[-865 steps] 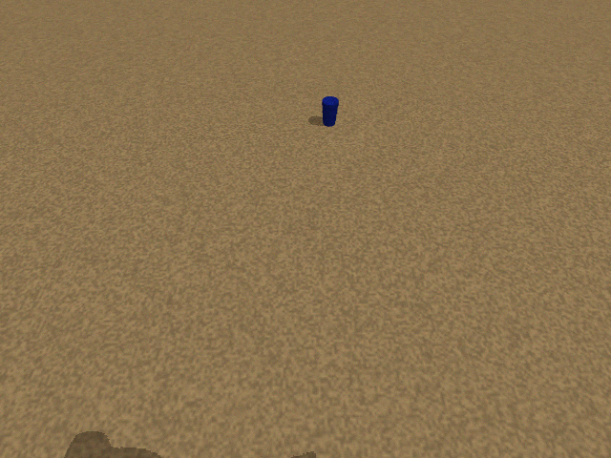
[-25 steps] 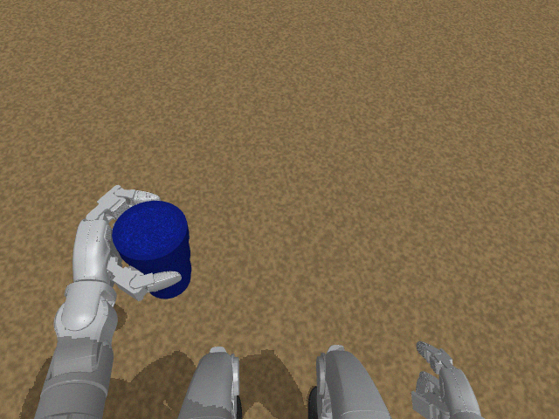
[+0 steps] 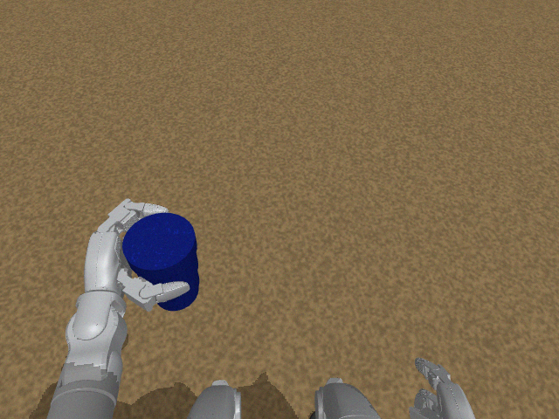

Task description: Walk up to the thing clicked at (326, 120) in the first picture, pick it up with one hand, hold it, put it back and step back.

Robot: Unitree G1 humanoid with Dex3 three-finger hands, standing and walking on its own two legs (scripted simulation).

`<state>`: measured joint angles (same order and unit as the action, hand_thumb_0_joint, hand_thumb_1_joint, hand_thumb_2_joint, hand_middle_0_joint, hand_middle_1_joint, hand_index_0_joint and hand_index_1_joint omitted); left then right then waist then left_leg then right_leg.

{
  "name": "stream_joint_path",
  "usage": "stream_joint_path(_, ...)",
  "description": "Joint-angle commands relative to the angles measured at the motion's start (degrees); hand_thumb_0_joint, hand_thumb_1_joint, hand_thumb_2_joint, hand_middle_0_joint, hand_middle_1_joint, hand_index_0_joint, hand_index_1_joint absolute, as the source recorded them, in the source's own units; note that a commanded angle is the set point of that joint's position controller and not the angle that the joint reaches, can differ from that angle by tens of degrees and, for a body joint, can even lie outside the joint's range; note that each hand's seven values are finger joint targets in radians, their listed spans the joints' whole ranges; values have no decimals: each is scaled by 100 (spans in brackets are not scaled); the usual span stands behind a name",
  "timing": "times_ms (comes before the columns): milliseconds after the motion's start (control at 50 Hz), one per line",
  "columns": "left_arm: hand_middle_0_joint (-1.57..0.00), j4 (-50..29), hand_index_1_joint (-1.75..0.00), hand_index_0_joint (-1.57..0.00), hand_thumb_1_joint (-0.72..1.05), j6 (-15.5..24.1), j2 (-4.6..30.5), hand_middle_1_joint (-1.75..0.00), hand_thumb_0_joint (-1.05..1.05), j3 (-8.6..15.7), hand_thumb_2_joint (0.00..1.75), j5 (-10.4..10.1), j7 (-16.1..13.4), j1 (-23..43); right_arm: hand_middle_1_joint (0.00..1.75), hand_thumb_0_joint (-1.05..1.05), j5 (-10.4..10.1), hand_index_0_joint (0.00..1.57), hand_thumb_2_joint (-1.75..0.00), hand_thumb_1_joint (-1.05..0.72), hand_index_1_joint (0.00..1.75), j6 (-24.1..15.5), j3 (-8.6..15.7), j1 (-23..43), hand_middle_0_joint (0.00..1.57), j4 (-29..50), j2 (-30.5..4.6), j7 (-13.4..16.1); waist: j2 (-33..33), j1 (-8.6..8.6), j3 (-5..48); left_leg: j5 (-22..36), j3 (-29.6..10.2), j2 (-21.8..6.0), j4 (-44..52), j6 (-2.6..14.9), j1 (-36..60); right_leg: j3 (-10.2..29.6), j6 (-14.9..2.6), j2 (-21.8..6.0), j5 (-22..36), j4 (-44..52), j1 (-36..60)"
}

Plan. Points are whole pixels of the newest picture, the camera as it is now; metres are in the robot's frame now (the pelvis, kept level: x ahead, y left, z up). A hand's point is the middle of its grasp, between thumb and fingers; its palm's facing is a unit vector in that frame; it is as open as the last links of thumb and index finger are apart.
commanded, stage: lift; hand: left
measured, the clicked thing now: (169, 267) +0.32 +0.16 +0.00
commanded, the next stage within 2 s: hold in 0.30 s
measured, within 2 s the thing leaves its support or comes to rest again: neither
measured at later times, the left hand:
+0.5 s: hand (154, 246) +0.33 +0.17 +0.05, palm faces +0.05 -1.00 -0.02, open 12.0 cm
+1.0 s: hand (150, 242) +0.33 +0.17 +0.07, palm faces +0.06 -1.00 -0.03, open 12.0 cm
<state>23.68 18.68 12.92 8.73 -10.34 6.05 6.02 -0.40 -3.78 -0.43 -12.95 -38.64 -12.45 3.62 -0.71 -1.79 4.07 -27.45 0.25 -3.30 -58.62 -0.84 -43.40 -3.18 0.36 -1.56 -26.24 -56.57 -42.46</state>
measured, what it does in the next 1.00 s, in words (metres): stands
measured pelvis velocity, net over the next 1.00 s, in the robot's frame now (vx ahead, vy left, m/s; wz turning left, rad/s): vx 0.01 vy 0.00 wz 0.00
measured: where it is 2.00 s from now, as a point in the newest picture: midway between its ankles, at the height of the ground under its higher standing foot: outside the picture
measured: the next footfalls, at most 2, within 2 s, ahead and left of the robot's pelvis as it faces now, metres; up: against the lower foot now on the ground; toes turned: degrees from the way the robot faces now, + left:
none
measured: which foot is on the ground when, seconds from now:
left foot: down 0.00-1.00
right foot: down 0.00-1.00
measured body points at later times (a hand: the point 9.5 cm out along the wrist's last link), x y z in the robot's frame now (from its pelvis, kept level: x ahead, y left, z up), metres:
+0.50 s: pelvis +0.01 +0.00 +0.02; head +0.06 +0.00 +0.47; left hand +0.32 +0.22 +0.06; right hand +0.13 -0.25 -0.09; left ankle +0.01 +0.13 -0.67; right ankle +0.02 -0.13 -0.67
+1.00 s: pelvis +0.01 +0.00 +0.03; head +0.05 +0.00 +0.48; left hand +0.32 +0.22 +0.07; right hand +0.13 -0.25 -0.08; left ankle +0.01 +0.13 -0.67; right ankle +0.02 -0.13 -0.67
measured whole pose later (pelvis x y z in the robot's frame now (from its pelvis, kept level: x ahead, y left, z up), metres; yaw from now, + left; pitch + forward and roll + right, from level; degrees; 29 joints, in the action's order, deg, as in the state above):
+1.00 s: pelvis +0.01 +0.00 +0.03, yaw +0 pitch +5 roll -1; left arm 25.3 20.1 11.7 8.4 -9.9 6.3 5.5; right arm 0.0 -2.8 0.3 -13.2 -40.1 -12.4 3.1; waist -0.6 -1.4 0.8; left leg -23.0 1.1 -3.0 -46.6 -1.0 -28.9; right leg -2.8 0.3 -1.4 -22.0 -45.1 -28.4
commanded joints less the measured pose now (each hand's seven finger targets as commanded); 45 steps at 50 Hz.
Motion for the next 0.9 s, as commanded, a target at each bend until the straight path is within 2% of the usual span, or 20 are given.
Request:
stream_joint_path(0, -116, -1649, -138, -118, -5, 669, 826, -138, 0, 470, 122, -246, 50, 1782, 30, 0, -3, 20, -90, -91, 30, -215, 293, -118, 20, 569, -811, 78, -249, 16, 2036, 1818, -75, 242, 900, 98, 1423, 106, -105, 181, 1948, 876, 1191)
stream_joint_path(60, -118, -1884, -139, -120, -6, 746, 831, -139, 0, 440, 123, -271, 105, 1946, 30, 0, -2, 20, -90, -91, 30, -212, 291, -63, 20, 611, -791, 80, -333, 31, 1947, 1846, -67, 253, 1011, 83, 1518, 94, -112, 179, 1947, 940, 1283)
stream_joint_path(100, -118, -1648, -139, -121, -6, 705, 749, -139, 0, 416, 121, -265, 122, 1697, 30, 0, 9, 20, -90, -91, 30, -201, 299, -110, 20, 597, -801, 79, -215, 21, 1967, 1860, -63, 238, 1062, 91, 1563, 94, -104, 188, 1985, 1007, 1411)
stream_joint_path(200, -119, -1666, -139, -121, -7, 740, 763, -139, 0, 442, 122, -295, 167, 1831, 30, 0, 17, 20, -90, -92, 30, -180, 321, -137, 20, 538, -823, 87, -214, 18, 1922, 2066, -39, 225, 1151, 88, 1717, 99, -101, 183, 2194, 1101, 1552)
stream_joint_path(220, -119, -1431, -139, -121, -7, 709, 580, -139, 0, 319, 121, -296, 186, 1683, 30, 0, 4, 20, -90, -92, 30, -175, 306, -65, 20, 598, -819, 88, -92, 1, 1791, 1993, -19, 236, 1175, 113, 1689, 124, -79, 169, 2192, 1176, 1599)
stream_joint_path(240, -119, -1725, -139, -121, -6, 763, 786, -139, 0, 471, 121, -309, 173, 1975, 30, 0, 12, 20, -90, -92, 30, -175, 324, -108, 20, 544, -822, 97, -123, 18, 1883, 2003, 2, 242, 1178, 114, 1680, 141, -70, 150, 2244, 1206, 1691)
stream_joint_path(320, -119, -1638, -139, -122, -6, 803, 706, -139, 0, 422, 121, -274, 155, 1836, 30, 0, 26, 20, -90, -92, 30, -172, 316, -58, 20, 553, -792, 82, -230, 56, 1761, 1894, -22, 243, 1334, 75, 1821, 92, -100, 169, 2019, 1258, 1655)
stream_joint_path(380, -120, -1686, -140, -122, -7, 854, 788, -140, 0, 513, 122, -277, 116, 1943, 30, 0, 27, 20, -90, -92, 30, -174, 337, -65, 20, 541, -818, 62, -278, 77, 1724, 1859, -16, 243, 1413, 68, 1843, 90, -108, 169, 1981, 1284, 1749)
stream_joint_path(440, -115, -1597, -137, -116, -8, 821, 617, -136, 0, 321, 119, -246, 140, 1863, 30, 0, 20, 20, -90, -91, 30, -153, 332, -24, 20, 570, -813, 79, -86, 19, 1674, 1887, 14, 244, 1436, 94, 1912, 116, -81, 162, 2078, 1402, 1823)
stream_joint_path(460, -115, -1795, -137, -116, -9, 853, 779, -136, 0, 448, 119, -244, 123, 2004, 30, 0, 37, 20, -90, -92, 30, -153, 350, -65, 20, 518, -808, 81, -225, 33, 1801, 1987, 22, 249, 1420, 86, 1960, 126, -80, 156, 2189, 1394, 1853)
stream_joint_path(500, -115, -1474, -136, -116, -10, 790, 618, -135, 0, 367, 116, -232, 98, 1769, 30, 0, 40, 20, -90, -92, 30, -157, 323, -81, 20, 509, -781, 60, -152, 29, 1674, 1998, -3, 238, 1455, 82, 1962, 91, -87, 167, 2136, 1403, 1852)
stream_joint_path(560, -115, -1675, -137, -116, -10, 848, 781, -136, 0, 490, 118, -221, 43, 1941, 30, 0, 34, 20, -90, -92, 30, -134, 340, -46, 20, 518, -797, 63, -147, 71, 1699, 1938, 19, 245, 1523, 86, 1998, 111, -81, 154, 2110, 1468, 1964)
stream_joint_path(620, -115, -1561, -137, -116, -9, 798, 572, -135, 0, 278, 117, -199, 55, 1876, 30, 0, 29, 20, -90, -92, 30, -141, 343, -46, 20, 510, -821, 48, -204, -1, 1581, 1995, -2, 228, 1597, 66, 2175, 78, -103, 180, 2104, 1493, 1833)
stream_joint_path(680, -115, -1534, -136, -116, -7, 803, 655, -135, 0, 345, 117, -194, 45, 1877, 30, 0, 23, 20, -90, -91, 30, -143, 336, 23, 20, 532, -815, 43, -163, 32, 1501, 1838, 0, 241, 1669, 74, 2139, 75, -97, 171, 1966, 1582, 1931)
stream_joint_path(720, -117, -1710, -137, -118, -7, 827, 693, -136, 0, 403, 118, -211, 15, 1959, 30, 0, 29, 20, -90, -92, 30, -151, 333, 7, 20, 507, -791, 40, -175, 70, 1624, 1935, 5, 248, 1677, 73, 2174, 90, -89, 161, 2078, 1588, 2085)
stream_joint_path(780, -117, -1742, -138, -118, -9, 825, 587, -137, 0, 266, 118, -214, 24, 2000, 30, 0, 16, 20, -91, -92, 30, -162, 325, 53, 20, 564, -791, 25, -140, 26, 1474, 1926, -11, 239, 1735, 73, 2214, 66, -89, 179, 2049, 1635, 2040)
stream_joint_path(800, -117, -1830, -137, -118, -8, 846, 794, -136, 0, 459, 118, -207, 5, 1999, 30, 0, 23, 20, -91, -92, 30, -161, 347, 6, 20, 502, -794, 26, -212, 80, 1534, 1923, 0, 251, 1743, 69, 2206, 67, -92, 168, 2037, 1649, 2097)
stream_joint_path(840, -116, -1662, -137, -118, -8, 806, 711, -136, 0, 356, 116, -161, 2, 1877, 30, 0, 17, 20, -90, -92, 30, -148, 332, 37, 20, 523, -783, 15, -159, 60, 1410, 1762, 21, 254, 1822, 82, 2178, 81, -94, 165, 1930, 1712, 2105)
stream_joint_path(860, -117, -1677, -138, -118, -9, 828, 729, -137, 0, 397, 118, -180, 15, 1958, 30, 0, 20, 20, -91, -92, 30, -143, 316, 77, 20, 544, -763, 15, -192, 66, 1379, 1734, 38, 259, 1806, 85, 2167, 94, -77, 159, 1917, 1739, 2104)
stream_joint_path(880, -117, -1831, -137, -118, -7, 843, 660, -137, 0, 330, 118, -196, 16, 2048, 30, 0, 26, 20, -90, -91, 30, -154, 307, 39, 20, 557, -745, 5, -203, 25, 1523, 1865, 17, 249, 1799, 78, 2262, 81, -81, 164, 2033, 1704, 2164)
